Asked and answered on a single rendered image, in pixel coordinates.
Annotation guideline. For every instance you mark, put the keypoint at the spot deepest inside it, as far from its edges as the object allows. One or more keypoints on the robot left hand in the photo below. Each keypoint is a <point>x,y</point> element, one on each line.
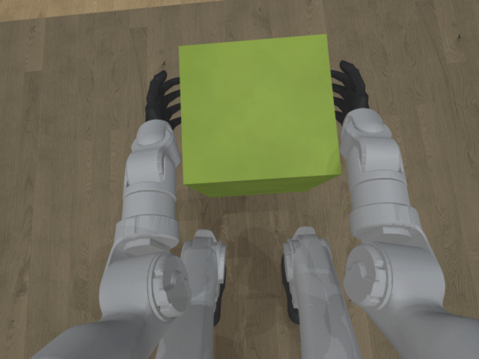
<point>156,108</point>

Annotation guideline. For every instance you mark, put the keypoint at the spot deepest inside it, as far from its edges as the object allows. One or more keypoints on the robot right upper arm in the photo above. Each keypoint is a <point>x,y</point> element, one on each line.
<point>401,288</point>

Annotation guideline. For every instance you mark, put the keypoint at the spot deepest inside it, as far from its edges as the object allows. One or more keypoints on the right robot shin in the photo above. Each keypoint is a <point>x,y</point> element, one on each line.
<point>303,231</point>

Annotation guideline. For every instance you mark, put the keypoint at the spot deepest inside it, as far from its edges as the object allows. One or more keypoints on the robot right hand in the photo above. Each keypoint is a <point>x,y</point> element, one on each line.
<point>353,90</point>

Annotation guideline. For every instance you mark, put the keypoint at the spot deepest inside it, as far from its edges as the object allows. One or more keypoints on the robot left upper arm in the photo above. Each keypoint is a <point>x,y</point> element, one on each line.
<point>140,297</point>

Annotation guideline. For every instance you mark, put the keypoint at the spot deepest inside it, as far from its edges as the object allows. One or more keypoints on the left robot thigh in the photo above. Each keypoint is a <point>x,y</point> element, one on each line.
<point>191,335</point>

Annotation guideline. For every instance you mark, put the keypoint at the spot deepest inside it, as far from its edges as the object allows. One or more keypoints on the carton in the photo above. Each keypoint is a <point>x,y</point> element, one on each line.
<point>258,116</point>

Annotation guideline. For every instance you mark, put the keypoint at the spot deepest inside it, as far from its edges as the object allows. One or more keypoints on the right robot forearm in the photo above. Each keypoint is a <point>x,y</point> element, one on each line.
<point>377,181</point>

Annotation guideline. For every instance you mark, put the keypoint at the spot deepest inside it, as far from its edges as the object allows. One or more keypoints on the left robot forearm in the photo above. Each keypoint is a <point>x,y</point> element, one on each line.
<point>148,222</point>

